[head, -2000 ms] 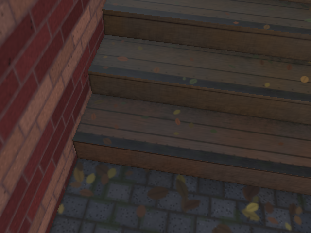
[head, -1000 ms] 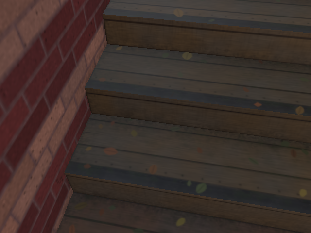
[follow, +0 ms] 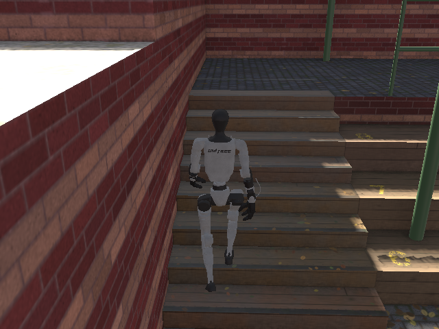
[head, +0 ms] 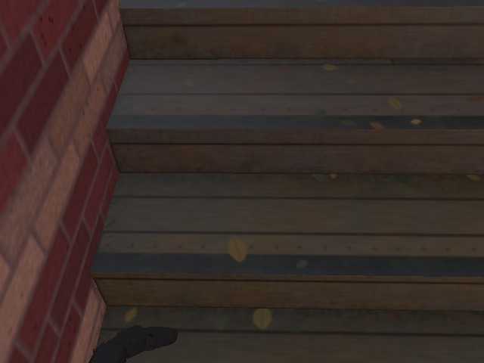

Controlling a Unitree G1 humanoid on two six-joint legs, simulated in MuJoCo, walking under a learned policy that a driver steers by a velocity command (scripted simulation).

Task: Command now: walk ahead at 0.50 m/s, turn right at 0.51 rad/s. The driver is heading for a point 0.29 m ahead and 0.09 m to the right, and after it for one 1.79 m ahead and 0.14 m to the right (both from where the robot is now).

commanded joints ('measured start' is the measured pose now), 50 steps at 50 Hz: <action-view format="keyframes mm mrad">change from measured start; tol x64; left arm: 1 697 259 99 220 45 6 24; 41 -364 51 -52 -180 25 11 -17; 50 411 195 85 40 -18 -33 71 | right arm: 1 -35 -98 -56 -105 15 40 33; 15 -662 7 69 -504 48 84 -93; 22 196 -222 -29 -213 42 87 -73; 50 143 -95 -84 -64 157 -65 -145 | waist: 1 206 -291 -121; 50 222 -336 -389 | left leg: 1 -711 -150 -323 1272 35 43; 13 -1238 36 -195 1056 -181 131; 19 -358 -150 30 359 -164 20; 22 147 255 -1190 -267 -695 361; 41 -286 168 -248 -651 -163 209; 47 178 186 -108 -295 1468 94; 50 -412 -101 -186 1005 -171 -41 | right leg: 1 798 -225 882 -649 404 -241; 15 140 -215 504 -1083 214 -133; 19 614 -255 407 -732 1717 -123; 22 -54 36 486 383 411 13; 37 -851 -219 247 895 269 -141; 46 204 -30 -127 -70 167 -30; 50 980 -469 818 -578 1238 -252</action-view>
